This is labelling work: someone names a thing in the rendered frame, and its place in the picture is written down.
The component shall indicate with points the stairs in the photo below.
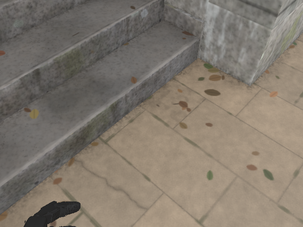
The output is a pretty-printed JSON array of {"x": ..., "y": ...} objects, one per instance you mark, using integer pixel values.
[{"x": 71, "y": 69}]

